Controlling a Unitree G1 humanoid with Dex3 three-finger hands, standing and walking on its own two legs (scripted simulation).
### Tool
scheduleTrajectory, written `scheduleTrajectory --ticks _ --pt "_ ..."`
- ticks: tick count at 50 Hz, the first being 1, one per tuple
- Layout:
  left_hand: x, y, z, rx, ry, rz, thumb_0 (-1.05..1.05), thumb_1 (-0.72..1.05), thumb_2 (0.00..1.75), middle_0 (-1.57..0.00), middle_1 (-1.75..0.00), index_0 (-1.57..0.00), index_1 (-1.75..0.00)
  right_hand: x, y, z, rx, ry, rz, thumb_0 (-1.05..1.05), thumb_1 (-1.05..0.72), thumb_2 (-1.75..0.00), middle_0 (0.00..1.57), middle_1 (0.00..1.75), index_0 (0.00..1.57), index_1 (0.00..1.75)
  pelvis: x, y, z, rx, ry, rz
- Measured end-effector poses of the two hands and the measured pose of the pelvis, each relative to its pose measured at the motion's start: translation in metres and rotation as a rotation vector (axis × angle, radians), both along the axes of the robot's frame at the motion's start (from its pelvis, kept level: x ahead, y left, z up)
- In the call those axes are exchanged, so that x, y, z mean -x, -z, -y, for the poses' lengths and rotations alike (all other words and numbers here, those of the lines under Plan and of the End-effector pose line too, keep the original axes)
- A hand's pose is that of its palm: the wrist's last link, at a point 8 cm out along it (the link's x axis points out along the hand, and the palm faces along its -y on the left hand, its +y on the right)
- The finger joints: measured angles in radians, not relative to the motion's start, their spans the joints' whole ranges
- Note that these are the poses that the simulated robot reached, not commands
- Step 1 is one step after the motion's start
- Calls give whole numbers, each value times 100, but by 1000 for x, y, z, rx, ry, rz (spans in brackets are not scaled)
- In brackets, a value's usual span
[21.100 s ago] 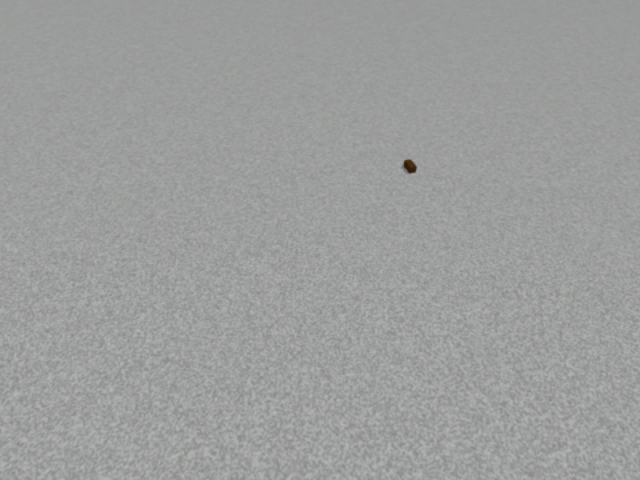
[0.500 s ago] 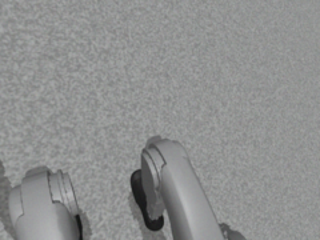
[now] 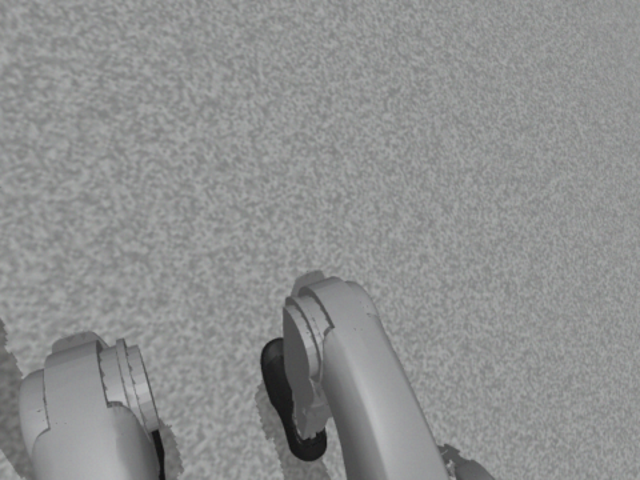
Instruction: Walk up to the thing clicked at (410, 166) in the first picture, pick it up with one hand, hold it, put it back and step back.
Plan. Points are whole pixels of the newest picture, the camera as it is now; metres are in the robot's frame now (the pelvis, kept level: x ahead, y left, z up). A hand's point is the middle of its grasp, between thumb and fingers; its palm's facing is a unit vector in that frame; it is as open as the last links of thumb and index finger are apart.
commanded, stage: rise first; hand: left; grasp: from above
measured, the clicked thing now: out of the picture +0.54 +0.32 -0.31
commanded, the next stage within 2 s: none
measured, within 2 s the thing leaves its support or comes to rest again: neither
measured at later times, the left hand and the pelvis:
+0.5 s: hand out of the picture +0.50 +0.35 -0.18, palm faces -0.42 -0.12 -0.90, open 12.5 cm; pelvis +0.00 +0.00 +0.00, yaw +0 degrees
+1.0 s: hand out of the picture +0.50 +0.35 -0.18, palm faces -0.43 -0.13 -0.90, open 12.4 cm; pelvis +0.00 +0.00 +0.00, yaw +0 degrees
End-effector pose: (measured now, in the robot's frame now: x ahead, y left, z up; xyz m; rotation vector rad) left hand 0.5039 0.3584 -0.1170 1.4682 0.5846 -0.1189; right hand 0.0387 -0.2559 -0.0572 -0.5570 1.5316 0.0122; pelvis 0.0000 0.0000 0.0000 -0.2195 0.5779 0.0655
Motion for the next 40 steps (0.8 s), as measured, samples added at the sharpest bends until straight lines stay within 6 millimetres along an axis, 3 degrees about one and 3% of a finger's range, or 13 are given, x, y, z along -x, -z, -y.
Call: scheduleTrajectory --ticks 40 --pt "-4 7 5 6 5 -2 0 -23 77 -40 -66 -38 -68 4 -2 -1 11 -9 -8 0 -89 -89 21 30 20 30 1 2 0 6 2 3"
